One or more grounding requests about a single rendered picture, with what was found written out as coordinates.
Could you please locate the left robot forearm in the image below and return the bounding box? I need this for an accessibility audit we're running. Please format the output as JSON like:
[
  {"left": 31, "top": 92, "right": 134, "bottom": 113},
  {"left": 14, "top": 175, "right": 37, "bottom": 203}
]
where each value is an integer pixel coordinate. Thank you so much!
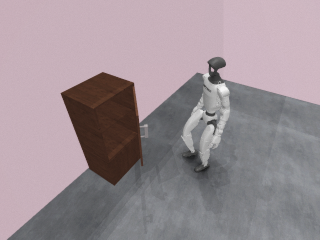
[{"left": 214, "top": 110, "right": 230, "bottom": 136}]

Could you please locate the cupboard door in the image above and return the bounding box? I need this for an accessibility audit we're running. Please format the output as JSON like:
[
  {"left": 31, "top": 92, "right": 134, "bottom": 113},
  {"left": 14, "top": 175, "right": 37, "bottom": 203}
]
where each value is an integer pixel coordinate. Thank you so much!
[{"left": 132, "top": 86, "right": 143, "bottom": 166}]

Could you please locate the robot right shin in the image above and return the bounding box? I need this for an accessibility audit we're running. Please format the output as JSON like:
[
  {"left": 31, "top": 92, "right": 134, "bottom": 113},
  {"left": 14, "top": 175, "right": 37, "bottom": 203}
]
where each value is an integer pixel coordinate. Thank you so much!
[{"left": 181, "top": 136, "right": 195, "bottom": 153}]

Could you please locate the right robot hand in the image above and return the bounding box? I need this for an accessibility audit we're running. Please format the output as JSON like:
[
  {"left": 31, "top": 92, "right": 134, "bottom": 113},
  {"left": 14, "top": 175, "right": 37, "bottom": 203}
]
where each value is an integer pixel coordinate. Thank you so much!
[{"left": 191, "top": 106, "right": 201, "bottom": 116}]

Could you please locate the left robot upper arm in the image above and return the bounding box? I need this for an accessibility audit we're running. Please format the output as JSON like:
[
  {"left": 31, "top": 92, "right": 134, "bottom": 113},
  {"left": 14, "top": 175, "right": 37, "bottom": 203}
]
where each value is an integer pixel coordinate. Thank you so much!
[{"left": 217, "top": 85, "right": 230, "bottom": 115}]

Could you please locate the right robot upper arm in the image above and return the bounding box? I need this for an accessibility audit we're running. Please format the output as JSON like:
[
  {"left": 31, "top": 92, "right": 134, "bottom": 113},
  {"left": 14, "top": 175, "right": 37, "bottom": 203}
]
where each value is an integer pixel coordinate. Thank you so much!
[{"left": 202, "top": 73, "right": 209, "bottom": 81}]

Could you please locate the handle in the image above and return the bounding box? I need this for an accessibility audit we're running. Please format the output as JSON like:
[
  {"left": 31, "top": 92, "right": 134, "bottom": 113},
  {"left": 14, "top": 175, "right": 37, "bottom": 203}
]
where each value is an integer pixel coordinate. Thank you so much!
[{"left": 139, "top": 124, "right": 149, "bottom": 138}]

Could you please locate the left robot thigh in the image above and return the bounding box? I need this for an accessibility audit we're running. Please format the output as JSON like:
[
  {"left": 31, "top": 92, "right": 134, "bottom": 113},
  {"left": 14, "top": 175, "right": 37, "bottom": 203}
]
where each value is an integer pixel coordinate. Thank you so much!
[{"left": 199, "top": 121, "right": 217, "bottom": 154}]

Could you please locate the left robot hand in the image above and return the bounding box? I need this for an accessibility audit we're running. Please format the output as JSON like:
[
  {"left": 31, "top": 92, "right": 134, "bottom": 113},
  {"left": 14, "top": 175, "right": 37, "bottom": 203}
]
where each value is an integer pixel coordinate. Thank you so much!
[{"left": 207, "top": 135, "right": 221, "bottom": 149}]

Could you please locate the right robot forearm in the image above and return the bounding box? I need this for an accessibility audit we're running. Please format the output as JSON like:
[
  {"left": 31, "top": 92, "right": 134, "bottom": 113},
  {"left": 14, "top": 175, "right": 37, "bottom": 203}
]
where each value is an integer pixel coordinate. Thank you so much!
[{"left": 197, "top": 93, "right": 204, "bottom": 108}]

